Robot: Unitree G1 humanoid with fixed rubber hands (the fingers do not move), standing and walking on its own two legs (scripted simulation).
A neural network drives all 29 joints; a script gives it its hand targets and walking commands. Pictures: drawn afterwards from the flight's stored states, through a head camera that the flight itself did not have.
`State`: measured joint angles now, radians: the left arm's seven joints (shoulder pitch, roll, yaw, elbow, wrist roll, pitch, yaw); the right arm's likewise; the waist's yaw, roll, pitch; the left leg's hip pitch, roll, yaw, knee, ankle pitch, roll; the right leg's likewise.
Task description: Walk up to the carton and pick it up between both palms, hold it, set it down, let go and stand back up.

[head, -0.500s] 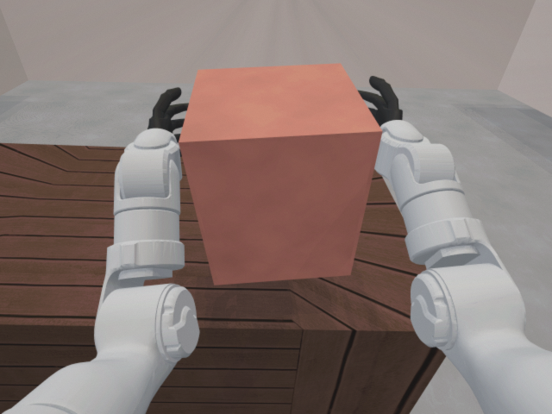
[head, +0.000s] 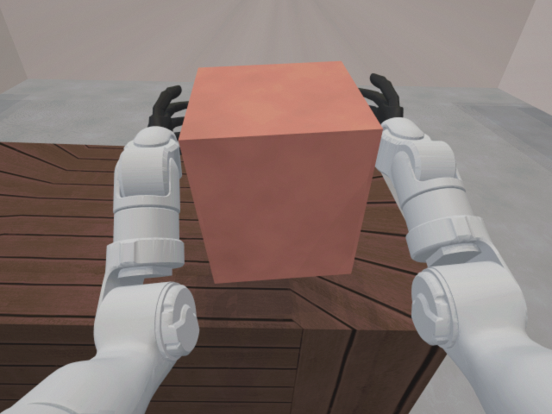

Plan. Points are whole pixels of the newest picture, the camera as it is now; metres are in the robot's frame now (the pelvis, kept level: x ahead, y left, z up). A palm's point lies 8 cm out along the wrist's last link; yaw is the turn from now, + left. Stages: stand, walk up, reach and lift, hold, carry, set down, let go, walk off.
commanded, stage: hold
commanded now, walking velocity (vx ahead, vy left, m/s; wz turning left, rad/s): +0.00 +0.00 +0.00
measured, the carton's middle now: (277, 173) +0.39 +0.02 +0.22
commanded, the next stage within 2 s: none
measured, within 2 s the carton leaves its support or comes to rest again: neither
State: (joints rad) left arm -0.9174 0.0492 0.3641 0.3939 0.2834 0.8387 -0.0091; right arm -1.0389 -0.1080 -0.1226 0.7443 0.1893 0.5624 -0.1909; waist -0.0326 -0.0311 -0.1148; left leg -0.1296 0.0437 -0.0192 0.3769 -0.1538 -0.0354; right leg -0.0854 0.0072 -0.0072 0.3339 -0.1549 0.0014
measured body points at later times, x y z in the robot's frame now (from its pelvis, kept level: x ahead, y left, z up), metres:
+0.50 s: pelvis +0.00 +0.00 +0.00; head -0.08 +0.02 +0.44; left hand +0.38 +0.18 +0.27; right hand +0.40 -0.13 +0.29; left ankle +0.04 +0.14 -0.75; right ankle +0.02 -0.12 -0.75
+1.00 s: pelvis +0.00 +0.00 +0.00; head -0.08 +0.02 +0.44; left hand +0.39 +0.18 +0.27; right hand +0.40 -0.13 +0.29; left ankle +0.04 +0.14 -0.75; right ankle +0.02 -0.12 -0.75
